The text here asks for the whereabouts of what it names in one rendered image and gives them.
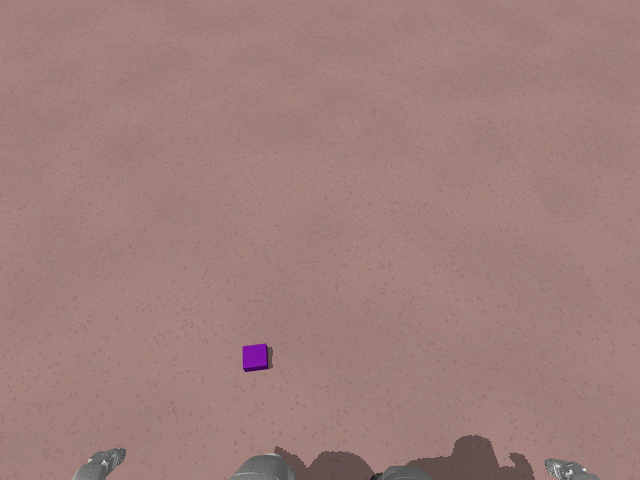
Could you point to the small box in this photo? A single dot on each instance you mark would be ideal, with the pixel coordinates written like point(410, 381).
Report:
point(255, 357)

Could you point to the right robot hand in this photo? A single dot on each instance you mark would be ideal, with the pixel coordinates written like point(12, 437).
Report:
point(564, 470)

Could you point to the left robot hand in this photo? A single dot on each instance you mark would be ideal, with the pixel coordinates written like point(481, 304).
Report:
point(100, 465)

